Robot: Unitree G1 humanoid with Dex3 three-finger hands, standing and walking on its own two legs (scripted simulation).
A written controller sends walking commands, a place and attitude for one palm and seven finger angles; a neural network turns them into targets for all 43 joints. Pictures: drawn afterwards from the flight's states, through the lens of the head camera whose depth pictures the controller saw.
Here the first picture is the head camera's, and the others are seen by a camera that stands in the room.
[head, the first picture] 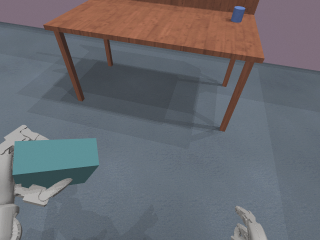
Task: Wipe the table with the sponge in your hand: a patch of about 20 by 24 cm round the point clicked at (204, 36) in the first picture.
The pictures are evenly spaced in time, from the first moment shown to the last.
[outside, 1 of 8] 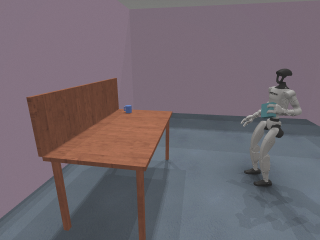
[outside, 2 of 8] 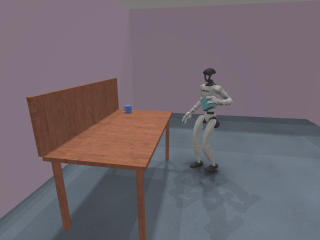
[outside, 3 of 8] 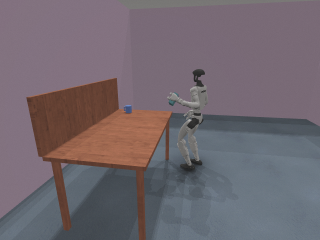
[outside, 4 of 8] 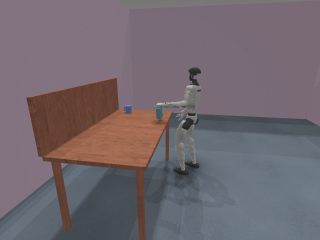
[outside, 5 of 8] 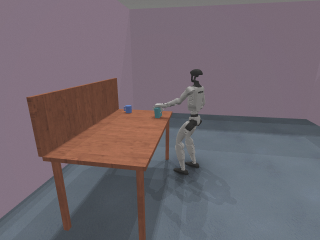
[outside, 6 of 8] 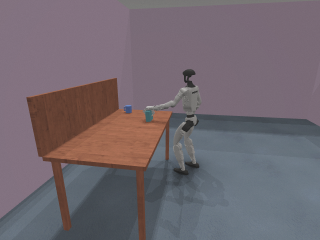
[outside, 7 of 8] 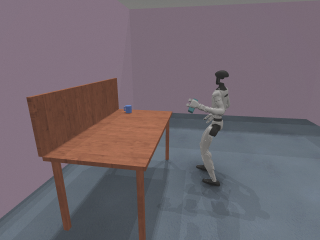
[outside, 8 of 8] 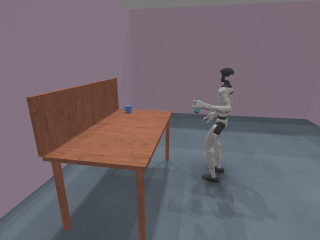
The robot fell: no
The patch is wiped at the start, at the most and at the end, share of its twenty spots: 0.00 1.00 1.00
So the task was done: yes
